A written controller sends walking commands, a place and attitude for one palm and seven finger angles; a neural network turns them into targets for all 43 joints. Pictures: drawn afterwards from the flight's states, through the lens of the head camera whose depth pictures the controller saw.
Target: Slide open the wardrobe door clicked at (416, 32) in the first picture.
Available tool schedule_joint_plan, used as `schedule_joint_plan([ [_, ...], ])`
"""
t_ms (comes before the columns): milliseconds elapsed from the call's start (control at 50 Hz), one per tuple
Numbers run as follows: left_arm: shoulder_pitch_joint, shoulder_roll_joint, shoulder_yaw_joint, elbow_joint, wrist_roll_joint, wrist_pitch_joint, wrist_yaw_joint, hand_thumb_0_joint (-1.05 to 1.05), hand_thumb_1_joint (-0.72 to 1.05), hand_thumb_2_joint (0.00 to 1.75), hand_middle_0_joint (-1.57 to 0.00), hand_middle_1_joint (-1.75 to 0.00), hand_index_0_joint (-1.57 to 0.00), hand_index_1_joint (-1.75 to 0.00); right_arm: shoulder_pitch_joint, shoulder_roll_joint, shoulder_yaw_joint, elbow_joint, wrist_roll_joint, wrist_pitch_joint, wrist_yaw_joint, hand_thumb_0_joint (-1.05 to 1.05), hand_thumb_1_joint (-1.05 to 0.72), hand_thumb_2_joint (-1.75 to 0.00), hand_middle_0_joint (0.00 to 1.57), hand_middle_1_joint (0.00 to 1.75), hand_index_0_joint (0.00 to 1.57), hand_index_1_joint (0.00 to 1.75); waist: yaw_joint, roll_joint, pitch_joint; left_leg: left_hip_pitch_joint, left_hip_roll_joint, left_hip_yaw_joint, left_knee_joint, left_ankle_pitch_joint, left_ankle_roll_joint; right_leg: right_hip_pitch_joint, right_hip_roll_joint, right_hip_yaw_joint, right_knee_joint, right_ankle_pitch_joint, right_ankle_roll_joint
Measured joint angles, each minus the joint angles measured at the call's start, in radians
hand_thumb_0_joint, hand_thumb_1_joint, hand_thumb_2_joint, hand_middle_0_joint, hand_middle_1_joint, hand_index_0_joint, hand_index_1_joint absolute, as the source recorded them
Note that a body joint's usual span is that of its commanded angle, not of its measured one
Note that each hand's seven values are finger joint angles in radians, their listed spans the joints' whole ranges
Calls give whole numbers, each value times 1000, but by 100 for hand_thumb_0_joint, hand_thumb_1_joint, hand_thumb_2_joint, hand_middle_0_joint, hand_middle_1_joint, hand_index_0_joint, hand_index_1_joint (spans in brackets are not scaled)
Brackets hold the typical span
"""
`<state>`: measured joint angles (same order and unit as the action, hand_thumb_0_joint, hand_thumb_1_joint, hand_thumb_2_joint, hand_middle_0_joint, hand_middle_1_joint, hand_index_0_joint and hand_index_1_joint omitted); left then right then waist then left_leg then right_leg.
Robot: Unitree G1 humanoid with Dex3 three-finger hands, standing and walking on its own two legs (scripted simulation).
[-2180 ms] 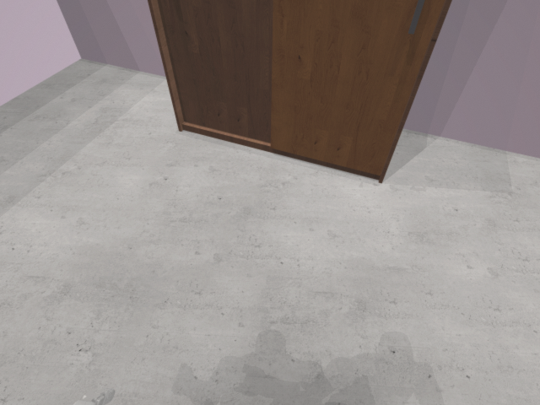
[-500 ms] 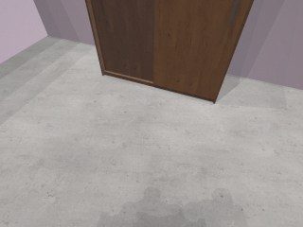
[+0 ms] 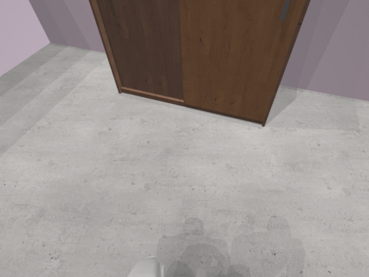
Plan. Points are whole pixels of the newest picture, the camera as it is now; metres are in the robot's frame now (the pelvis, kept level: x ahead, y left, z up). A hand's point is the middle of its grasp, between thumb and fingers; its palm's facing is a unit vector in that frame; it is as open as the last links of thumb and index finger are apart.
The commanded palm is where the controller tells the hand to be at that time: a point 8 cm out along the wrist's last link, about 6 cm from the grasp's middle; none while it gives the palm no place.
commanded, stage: walk to a spot facing it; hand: right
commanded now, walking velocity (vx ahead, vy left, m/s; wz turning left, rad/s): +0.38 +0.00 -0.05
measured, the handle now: out of the picture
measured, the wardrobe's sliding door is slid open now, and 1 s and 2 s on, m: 0.00 0.00 0.00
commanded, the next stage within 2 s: turn to face it in 0.86 s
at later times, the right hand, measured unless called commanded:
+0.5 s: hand (258, 254) +0.23 -0.17 -0.19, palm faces +0.12 +0.98 -0.17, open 7.2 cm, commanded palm none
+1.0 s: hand (252, 155) +0.54 -0.18 -0.18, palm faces +0.02 +0.98 -0.19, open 7.4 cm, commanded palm none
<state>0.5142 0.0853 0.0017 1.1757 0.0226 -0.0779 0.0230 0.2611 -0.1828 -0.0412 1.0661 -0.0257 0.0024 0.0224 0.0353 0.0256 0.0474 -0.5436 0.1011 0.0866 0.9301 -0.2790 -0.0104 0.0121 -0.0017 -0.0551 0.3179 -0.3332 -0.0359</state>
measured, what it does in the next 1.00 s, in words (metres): walks ahead: left foot, then right foot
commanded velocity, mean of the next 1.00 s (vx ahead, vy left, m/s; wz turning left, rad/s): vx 0.33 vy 0.00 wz -0.05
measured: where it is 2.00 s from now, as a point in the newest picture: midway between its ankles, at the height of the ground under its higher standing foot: (202, 193)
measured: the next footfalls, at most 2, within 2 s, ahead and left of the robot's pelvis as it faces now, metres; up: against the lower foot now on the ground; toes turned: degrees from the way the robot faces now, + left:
left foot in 0.18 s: +0.24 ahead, +0.15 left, +0.00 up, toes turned +8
right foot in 0.56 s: +0.36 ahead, -0.11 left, +0.00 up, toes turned -15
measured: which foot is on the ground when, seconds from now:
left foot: up 0.00-0.16, down 0.18-0.56, up 0.58-1.00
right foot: down 0.00-0.18, up 0.20-0.54, down 0.56-1.00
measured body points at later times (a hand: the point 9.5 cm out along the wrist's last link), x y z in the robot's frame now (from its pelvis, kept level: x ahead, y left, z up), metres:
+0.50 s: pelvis +0.23 +0.02 -0.01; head +0.23 +0.00 +0.44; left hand +0.33 +0.26 -0.14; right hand +0.22 -0.22 -0.17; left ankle +0.20 +0.14 -0.74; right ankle +0.30 -0.10 -0.72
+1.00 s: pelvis +0.46 +0.01 -0.01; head +0.50 +0.01 +0.44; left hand +0.37 +0.22 -0.16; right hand +0.54 -0.23 -0.16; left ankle +0.60 +0.12 -0.73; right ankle +0.32 -0.10 -0.74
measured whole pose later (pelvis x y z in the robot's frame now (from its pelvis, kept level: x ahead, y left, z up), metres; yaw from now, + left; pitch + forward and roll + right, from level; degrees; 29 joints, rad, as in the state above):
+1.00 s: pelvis +0.46 +0.01 -0.01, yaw -3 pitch +0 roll -1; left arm 0.44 0.13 0.04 1.15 0.03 -0.07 0.02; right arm 0.14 -0.18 -0.06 1.03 -0.03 -0.02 0.03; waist 0.05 0.00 0.09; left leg -0.49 0.08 0.13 0.63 -0.17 0.01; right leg 0.06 -0.05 -0.20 0.37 -0.41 0.02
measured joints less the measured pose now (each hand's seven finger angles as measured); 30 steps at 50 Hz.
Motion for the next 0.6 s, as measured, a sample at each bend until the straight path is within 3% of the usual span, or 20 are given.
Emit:
schedule_joint_plan([
  [80, 27, -6, 7, 25, 5, 2, 2, 0, 91, 90, -20, -30, -20, -30, -81, -11, -11, -31, 6, -8, 4, 1, -93, -90, 20, 30, 20, 29, 21, -14, 30, -7, 0, 21, -194, 63, 12, 71, -9, -2, -33, -36, 19],
  [140, 39, 2, 13, 36, 5, 5, 2, 0, 91, 90, -21, -30, -20, -30, -135, -14, -15, -57, 6, -22, 4, 1, -92, -90, 20, 30, 20, 29, 34, -31, 44, 41, -31, 43, -290, 72, 39, 107, -29, 0, 8, -104, 39],
  [180, 48, 1, 17, 43, 0, 11, -3, 0, 91, 90, -21, -30, -20, -30, -156, -19, -16, -80, 0, -54, 3, 1, -92, -90, 20, 30, 20, 29, 30, -26, 43, 103, -40, 55, -347, 130, 64, 55, -41, 6, 199, -183, 38],
  [240, -14, 21, 29, 32, -10, 36, -12, 1, 91, 90, -21, -30, -20, -30, -167, -5, -16, -92, 6, -86, -11, 0, -91, -90, 20, 30, 20, 29, 19, -41, 53, 126, -45, 84, -263, 68, 61, -178, -51, 45, 749, -164, 1],
  [260, -42, 32, 36, 21, -8, 42, -14, 1, 91, 90, -21, -30, -20, -30, -159, 2, -14, -89, 6, -86, -16, 0, -91, -90, 20, 30, 20, 29, 16, -45, 47, 150, -49, 91, -274, 46, 57, -250, -59, 43, 856, -129, -6],
  [300, -105, 54, 45, -15, 0, 51, -16, 1, 91, 90, -20, -30, -20, -30, -130, 14, -9, -74, 3, -82, -26, 0, -91, -90, 20, 30, 20, 29, 14, -46, 29, 201, -56, 101, -320, 35, 46, -373, -82, 27, 938, -69, -5],
  [400, -244, 84, 63, -123, 8, 54, -27, 0, 92, 90, -20, -30, -19, -30, -42, 5, -23, -31, -1, -73, -43, -2, -95, -90, 20, 30, 20, 29, 4, -36, -24, 309, -69, 116, -436, 30, 36, -533, -135, -11, 734, 24, 28],
  [520, -339, 92, 61, -192, 7, 35, -51, 0, 92, 90, -20, -30, -19, -30, 52, -21, -16, 7, -5, -59, -25, -1, -93, -90, 20, 30, 20, 29, -42, -11, -34, 417, -60, 127, -459, -47, -2, -468, -127, -57, 391, 77, 35],
  [560, -349, 95, 56, -202, 9, 21, -52, 0, 92, 90, -20, -30, -19, -30, 88, -24, -16, 16, -2, -52, -21, -1, -92, -90, 20, 30, 20, 29, -53, 0, -33, 432, -39, 124, -399, -109, -18, -408, -105, -80, 309, 98, 15],
  [600, -357, 85, 50, -207, 15, 2, -46, 0, 92, 90, -20, -30, -19, -30, 102, -27, -18, 31, 3, -34, -18, 0, -92, -90, 20, 30, 20, 29, -56, 22, -20, 359, -17, 73, -168, -177, -2, -391, -85, -101, 348, 67, -13],
])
